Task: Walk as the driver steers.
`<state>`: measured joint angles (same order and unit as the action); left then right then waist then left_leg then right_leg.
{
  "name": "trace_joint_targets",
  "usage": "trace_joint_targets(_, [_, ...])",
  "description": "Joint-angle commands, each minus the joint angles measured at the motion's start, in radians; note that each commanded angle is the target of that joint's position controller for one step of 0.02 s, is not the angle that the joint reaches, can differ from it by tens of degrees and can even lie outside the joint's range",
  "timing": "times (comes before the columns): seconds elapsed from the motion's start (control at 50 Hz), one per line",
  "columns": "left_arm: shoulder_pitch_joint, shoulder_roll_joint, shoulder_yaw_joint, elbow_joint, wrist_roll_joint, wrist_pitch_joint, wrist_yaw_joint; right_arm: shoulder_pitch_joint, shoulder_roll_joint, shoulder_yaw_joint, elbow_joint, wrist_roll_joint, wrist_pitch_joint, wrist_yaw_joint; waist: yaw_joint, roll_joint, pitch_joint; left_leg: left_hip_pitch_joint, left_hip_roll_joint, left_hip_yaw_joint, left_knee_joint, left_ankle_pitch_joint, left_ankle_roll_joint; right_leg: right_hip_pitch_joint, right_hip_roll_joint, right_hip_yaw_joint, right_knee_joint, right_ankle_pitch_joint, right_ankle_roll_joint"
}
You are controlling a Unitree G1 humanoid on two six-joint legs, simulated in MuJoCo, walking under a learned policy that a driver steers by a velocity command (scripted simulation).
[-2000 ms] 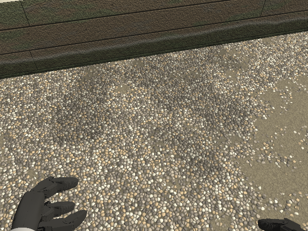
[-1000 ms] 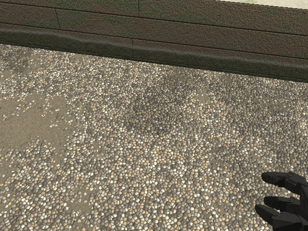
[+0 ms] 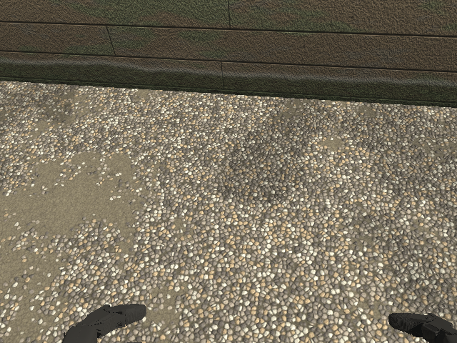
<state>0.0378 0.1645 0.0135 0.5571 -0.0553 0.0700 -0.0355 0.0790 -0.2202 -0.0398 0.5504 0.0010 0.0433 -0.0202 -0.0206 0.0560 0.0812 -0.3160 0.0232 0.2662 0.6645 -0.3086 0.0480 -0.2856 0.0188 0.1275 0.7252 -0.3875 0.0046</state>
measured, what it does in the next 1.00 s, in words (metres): steps on the spot, turning right: right foot, then left foot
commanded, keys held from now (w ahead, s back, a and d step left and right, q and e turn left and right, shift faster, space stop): w+e+shift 0.38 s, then shift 0.62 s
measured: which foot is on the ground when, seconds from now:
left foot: down 0.00-0.64, up 0.66-0.94, down 0.96-1.00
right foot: down 0.00-0.38, up 0.40-0.62, down 0.64-1.00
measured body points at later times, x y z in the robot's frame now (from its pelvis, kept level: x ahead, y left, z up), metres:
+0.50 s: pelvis -0.02 -0.03 -0.01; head -0.01 -0.06 +0.44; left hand +0.24 +0.15 -0.08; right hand +0.08 -0.32 -0.10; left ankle +0.05 +0.05 -0.72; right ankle +0.01 -0.14 -0.68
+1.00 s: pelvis -0.03 -0.08 +0.01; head -0.03 -0.06 +0.46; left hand +0.22 +0.02 -0.10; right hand -0.04 -0.35 -0.09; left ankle +0.02 +0.01 -0.72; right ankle +0.00 -0.18 -0.72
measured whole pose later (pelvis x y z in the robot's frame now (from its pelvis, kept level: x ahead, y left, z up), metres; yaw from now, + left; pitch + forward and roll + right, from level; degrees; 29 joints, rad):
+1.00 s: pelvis -0.03 -0.08 +0.01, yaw -32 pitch +1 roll +0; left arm 0.19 0.18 0.00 0.66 -0.01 0.05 0.00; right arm 0.22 -0.19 0.00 0.67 0.00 0.11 0.00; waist -0.01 -0.05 -0.05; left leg -0.30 -0.02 0.02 0.62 -0.32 0.03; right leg -0.42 0.10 0.01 0.58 -0.19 -0.06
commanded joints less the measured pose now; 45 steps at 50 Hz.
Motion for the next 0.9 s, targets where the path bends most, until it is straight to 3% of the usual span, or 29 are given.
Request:
trace_joint_targets(0.02, [-0.024,0.114,0.035,-0.072,-0.01,-0.016,-0.001,-0.11,-0.086,-0.029,-0.107,0.002,-0.013,0.0,0.039,-0.077,-0.131,0.188,0.069,-0.082,-0.092,0.022,-0.111,-0.157,0.012,-0.02,-0.103,0.207,-0.12])
trace_joint_targets(0.1, [-0.022,0.117,0.038,-0.071,-0.016,-0.017,0.0,-0.087,-0.094,-0.039,-0.091,0.001,-0.005,0.006,0.041,-0.054,-0.141,0.227,0.116,-0.073,-0.08,-0.047,-0.084,-0.234,0.02,-0.013,-0.064,0.251,-0.123])
trace_joint_targets(0.2, [0.027,0.104,0.038,-0.05,-0.012,-0.028,0.001,-0.108,-0.087,-0.043,-0.082,0.013,0.011,0.005,0.067,-0.035,-0.14,0.215,0.176,-0.05,-0.048,-0.127,-0.072,-0.29,0.024,-0.008,-0.032,0.216,-0.137])
trace_joint_targets(0.28, [0.093,0.13,0.044,-0.032,-0.016,-0.033,-0.002,-0.173,-0.058,-0.033,-0.121,0.022,0.022,0.019,0.107,-0.14,-0.122,0.137,0.069,-0.002,0.092,-0.209,-0.103,-0.314,0.036,0.163,-0.109,0.297,-0.159])
trace_joint_targets(0.3, [0.083,0.143,0.042,-0.038,-0.03,-0.031,-0.001,-0.183,-0.06,-0.031,-0.137,0.028,0.018,0.037,0.099,-0.162,-0.117,0.151,0.046,-0.018,0.106,-0.205,-0.12,-0.363,0.032,0.257,-0.179,0.13,-0.173])
trace_joint_targets(0.32, [0.036,0.157,0.046,-0.058,-0.02,-0.031,-0.001,-0.16,-0.062,-0.03,-0.14,0.031,0.011,0.041,0.074,-0.172,-0.107,0.181,0.026,-0.05,0.119,-0.172,-0.12,-0.414,0.032,0.308,-0.225,0.048,-0.173])
trace_joint_targets(0.34, [-0.019,0.194,0.055,-0.074,-0.004,-0.032,0.003,-0.095,-0.069,-0.032,-0.134,0.026,-0.002,0.04,0.014,-0.197,-0.097,0.257,0.006,-0.089,0.112,-0.169,-0.102,-0.496,0.035,0.349,-0.27,0.007,-0.158])
trace_joint_targets(0.36, [-0.106,0.201,0.06,-0.109,-0.001,-0.042,0.007,-0.005,-0.081,-0.033,-0.119,-0.003,-0.013,0.032,-0.053,-0.194,-0.107,0.429,0.027,-0.135,0.061,-0.124,-0.071,-0.642,0.063,0.308,-0.275,-0.016,-0.113])
trace_joint_targets(0.38, [-0.182,0.174,0.058,-0.137,0.003,-0.049,0.01,0.122,-0.127,-0.051,-0.074,-0.029,-0.023,0.019,-0.124,-0.114,-0.126,0.609,0.122,-0.199,-0.044,-0.116,-0.044,-0.78,0.096,0.192,-0.197,-0.027,-0.07])
trace_joint_targets(0.4, [-0.144,0.126,0.049,-0.126,-0.004,-0.056,0.025,0.195,-0.174,-0.068,-0.024,-0.046,-0.033,0.003,-0.139,0.102,-0.196,0.702,0.357,-0.349,-0.17,-0.171,-0.006,-0.824,0.114,0.026,0.063,-0.034,-0.066])
trace_joint_targets(0.42, [-0.149,0.145,0.054,-0.12,0.05,-0.046,0.038,0.214,-0.167,-0.061,-0.002,-0.049,-0.042,-0.016,-0.146,0.126,-0.214,0.526,0.508,-0.403,-0.257,-0.145,0.022,-0.728,0.011,-0.024,0.283,-0.097,-0.072])
trace_joint_targets(0.44, [-0.17,0.178,0.065,-0.123,0.061,-0.045,0.034,0.18,-0.16,-0.046,0.004,-0.049,-0.048,-0.024,-0.125,0.038,-0.193,0.385,0.508,-0.416,-0.278,-0.136,0.059,-0.652,-0.023,-0.058,0.365,-0.073,-0.06])
trace_joint_targets(0.46, [-0.127,0.166,0.062,-0.105,0.056,-0.038,0.032,0.106,-0.123,-0.023,0.004,-0.047,-0.056,-0.021,-0.055,-0.005,-0.176,0.282,0.501,-0.385,-0.286,-0.101,0.064,-0.584,-0.044,-0.071,0.4,-0.045,-0.041])
trace_joint_targets(0.5, [-0.001,0.144,0.054,-0.067,0.042,-0.018,0.028,0.009,-0.1,-0.004,0.005,-0.042,-0.067,-0.006,0.035,0.047,-0.159,0.092,0.433,-0.23,-0.298,-0.139,0.041,-0.411,-0.072,-0.113,0.433,0.002,-0.002])
trace_joint_targets(0.54, [0.082,0.109,0.04,-0.039,0.038,0.002,0.039,-0.039,-0.062,0.015,0.01,-0.033,-0.056,0.021,0.093,0.055,-0.111,-0.095,0.345,-0.06,-0.242,-0.107,0.001,-0.246,-0.078,-0.137,0.381,0.055,0.003])
trace_joint_targets(0.56, [0.106,0.102,0.034,-0.034,0.028,0.006,0.048,-0.044,-0.066,0.016,0.016,-0.03,-0.049,0.034,0.107,0.067,-0.106,-0.141,0.318,-0.01,-0.207,-0.141,-0.007,-0.183,-0.063,-0.168,0.322,0.048,0.006])
trace_joint_targets(0.6, [0.145,0.119,0.033,-0.027,0.036,0.001,0.052,-0.019,-0.11,0.0,0.028,-0.012,-0.025,0.05,0.123,0.036,-0.115,-0.151,0.297,0.034,-0.13,-0.276,-0.009,-0.088,-0.031,-0.228,0.166,0.008,-0.005])
trace_joint_targets(0.62, [0.201,0.124,0.035,-0.013,0.05,-0.008,0.053,-0.006,-0.125,-0.01,0.032,0.003,-0.01,0.054,0.142,-0.032,-0.125,-0.161,0.275,0.055,-0.051,-0.361,-0.025,-0.001,-0.014,-0.251,0.041,0.039,-0.025])
trace_joint_targets(0.64, [0.269,0.156,0.035,0.017,0.075,-0.019,0.052,0.042,-0.088,-0.006,0.027,-0.001,0.016,0.062,0.138,-0.244,-0.121,-0.241,0.174,0.103,0.215,-0.409,-0.077,0.077,-0.042,-0.114,-0.056,0.224,-0.058])
trace_joint_targets(0.66, [0.303,0.259,0.052,-0.012,0.064,-0.026,0.056,0.024,-0.064,0.002,-0.038,0.008,0.044,0.062,0.145,-0.511,-0.075,-0.481,0.034,0.046,0.594,-0.639,-0.13,0.055,-0.221,0.302,-0.207,0.421,-0.186])
trace_joint_targets(0.68, [0.336,0.323,0.082,-0.016,0.045,-0.029,0.063,-0.024,-0.127,-0.012,-0.057,0.002,0.054,0.066,0.194,-0.378,-0.182,-0.463,0.003,-0.21,0.697,-0.509,-0.142,0.019,-0.327,0.514,-0.303,0.525,-0.292])
trace_joint_targets(0.7, [0.237,0.322,0.074,-0.031,0.06,-0.025,0.078,-0.022,-0.096,-0.007,-0.068,0.015,0.05,0.052,0.119,-0.346,-0.22,-0.476,0.002,-0.272,0.718,-0.367,-0.155,-0.005,-0.346,0.495,-0.359,0.272,-0.297])
trace_joint_targets(0.72, [0.095,0.269,0.059,-0.053,0.062,-0.033,0.083,-0.007,-0.077,0.002,-0.064,0.009,0.046,0.007,0.038,-0.341,-0.204,-0.42,0.017,-0.278,0.715,-0.224,-0.152,-0.107,-0.301,0.395,-0.373,0.122,-0.255])
trace_joint_targets(0.74, [0.021,0.203,0.037,-0.064,0.068,-0.04,0.082,0.04,-0.08,0.0,-0.039,-0.015,0.045,-0.023,-0.011,-0.303,-0.208,-0.364,0.016,-0.276,0.699,-0.163,-0.151,-0.161,-0.249,0.324,-0.376,-0.003,-0.218])
trace_joint_targets(0.76, [-0.01,0.14,0.016,-0.069,0.071,-0.047,0.075,0.095,-0.095,-0.011,-0.002,-0.029,0.052,-0.033,-0.031,-0.247,-0.199,-0.294,0.002,-0.266,0.701,-0.127,-0.149,-0.228,-0.218,0.274,-0.379,0.002,-0.209])
trace_joint_targets(0.78, [-0.012,0.109,0.004,-0.063,0.071,-0.056,0.068,0.119,-0.099,-0.016,0.012,-0.029,0.065,-0.033,-0.045,-0.217,-0.195,-0.233,-0.003,-0.269,0.672,-0.117,-0.143,-0.267,-0.202,0.236,-0.385,0.021,-0.202])
trace_joint_targets(0.8, [0.013,0.105,0.002,-0.046,0.074,-0.066,0.061,0.124,-0.099,-0.015,0.017,-0.023,0.077,-0.026,-0.048,-0.18,-0.19,-0.198,-0.003,-0.275,0.588,-0.135,-0.133,-0.259,-0.184,0.21,-0.386,0.026,-0.191])
trace_joint_targets(0.84, [0.065,0.139,0.017,-0.012,0.081,-0.075,0.049,0.102,-0.068,0.004,0.022,-0.015,0.089,-0.005,-0.031,-0.124,-0.171,-0.129,-0.011,-0.269,0.33,-0.217,-0.096,-0.207,-0.148,0.157,-0.367,0.029,-0.155])
trace_joint_targets(0.9, [0.145,0.149,0.024,0.015,0.081,-0.055,0.038,0.098,-0.046,0.018,0.04,0.0,0.087,0.016,0.031,-0.144,-0.156,-0.026,-0.052,-0.244,0.102,-0.248,-0.042,-0.154,-0.16,0.213,-0.405,-0.067,-0.171])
